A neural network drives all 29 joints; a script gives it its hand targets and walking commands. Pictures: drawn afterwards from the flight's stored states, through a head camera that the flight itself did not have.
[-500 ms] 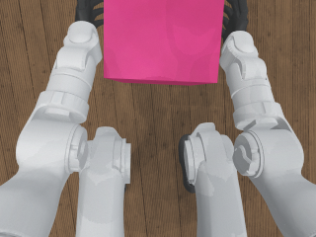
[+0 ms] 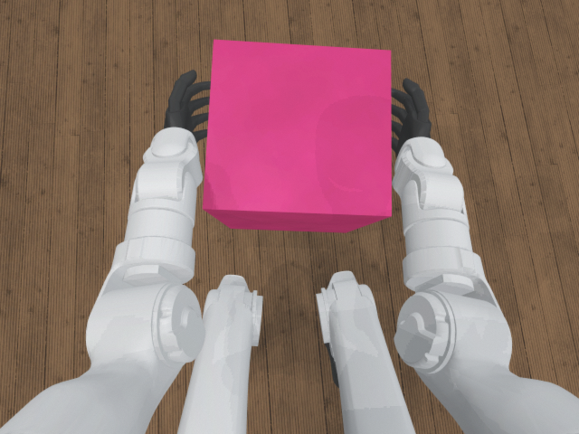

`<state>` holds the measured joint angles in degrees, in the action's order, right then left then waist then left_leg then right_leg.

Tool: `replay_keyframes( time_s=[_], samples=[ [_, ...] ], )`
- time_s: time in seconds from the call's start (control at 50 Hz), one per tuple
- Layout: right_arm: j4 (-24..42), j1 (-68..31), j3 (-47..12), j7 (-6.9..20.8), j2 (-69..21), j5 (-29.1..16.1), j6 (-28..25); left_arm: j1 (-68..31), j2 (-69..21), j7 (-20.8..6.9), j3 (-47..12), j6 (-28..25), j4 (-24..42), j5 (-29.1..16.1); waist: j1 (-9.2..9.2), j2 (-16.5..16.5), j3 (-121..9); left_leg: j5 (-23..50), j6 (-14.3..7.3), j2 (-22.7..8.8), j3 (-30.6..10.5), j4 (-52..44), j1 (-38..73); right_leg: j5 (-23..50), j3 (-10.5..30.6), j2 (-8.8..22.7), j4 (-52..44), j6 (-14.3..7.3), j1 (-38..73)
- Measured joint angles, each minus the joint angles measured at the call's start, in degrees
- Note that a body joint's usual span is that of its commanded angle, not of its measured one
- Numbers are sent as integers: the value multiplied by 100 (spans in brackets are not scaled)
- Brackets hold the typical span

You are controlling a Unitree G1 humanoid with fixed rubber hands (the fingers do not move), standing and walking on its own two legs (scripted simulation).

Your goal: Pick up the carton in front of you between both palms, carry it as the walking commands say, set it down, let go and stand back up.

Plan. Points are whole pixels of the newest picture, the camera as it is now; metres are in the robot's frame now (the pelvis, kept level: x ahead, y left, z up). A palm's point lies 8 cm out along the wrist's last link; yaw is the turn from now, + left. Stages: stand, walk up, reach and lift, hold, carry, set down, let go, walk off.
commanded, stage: reach and lift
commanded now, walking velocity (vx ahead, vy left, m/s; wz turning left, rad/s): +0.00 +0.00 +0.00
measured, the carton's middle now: (294, 157) +0.49 -0.01 -0.13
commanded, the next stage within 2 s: none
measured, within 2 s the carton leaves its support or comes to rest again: neither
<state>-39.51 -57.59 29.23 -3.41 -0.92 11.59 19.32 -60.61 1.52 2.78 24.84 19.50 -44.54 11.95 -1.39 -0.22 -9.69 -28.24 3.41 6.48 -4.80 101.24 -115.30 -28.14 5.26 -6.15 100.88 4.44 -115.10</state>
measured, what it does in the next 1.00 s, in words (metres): rises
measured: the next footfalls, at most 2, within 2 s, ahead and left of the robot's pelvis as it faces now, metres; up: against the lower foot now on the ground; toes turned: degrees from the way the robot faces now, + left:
none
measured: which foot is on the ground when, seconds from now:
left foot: down 0.00-1.00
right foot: down 0.00-1.00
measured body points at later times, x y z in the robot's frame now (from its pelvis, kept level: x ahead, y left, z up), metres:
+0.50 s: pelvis +0.05 +0.00 +0.14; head +0.20 +0.00 +0.56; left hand +0.46 +0.14 +0.09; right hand +0.46 -0.16 +0.09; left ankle +0.11 +0.13 -0.46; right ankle +0.11 -0.13 -0.46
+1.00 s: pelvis +0.10 +0.00 +0.26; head +0.13 +0.00 +0.71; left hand +0.42 +0.15 +0.24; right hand +0.42 -0.16 +0.24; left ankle +0.11 +0.13 -0.46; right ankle +0.11 -0.13 -0.46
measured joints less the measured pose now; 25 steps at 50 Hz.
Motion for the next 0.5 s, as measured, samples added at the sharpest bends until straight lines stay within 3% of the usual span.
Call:
replay_keyframes(
  time_s=[0.2,0.5],
  samples=[
    [428,898,-350,-45,-202,-194,54,989,-216,37,-286,84,567,-232,16,15,-253,-64,-29,-9,-61,-814,1128,-64,40,19,-805,-63,1119],
    [371,2127,-619,-9,-433,-184,-149,2316,-517,51,-452,-123,638,-238,41,18,-399,55,-119,-75,-163,-2511,3555,63,133,63,-2500,-173,3538]
  ],
)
